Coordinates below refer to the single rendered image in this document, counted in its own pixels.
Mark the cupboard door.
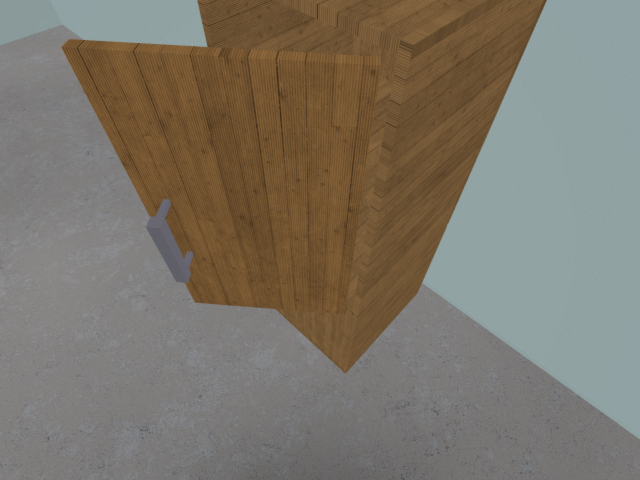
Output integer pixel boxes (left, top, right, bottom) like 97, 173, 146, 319
61, 39, 381, 315

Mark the handle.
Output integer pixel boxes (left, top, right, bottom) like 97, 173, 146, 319
146, 199, 194, 283

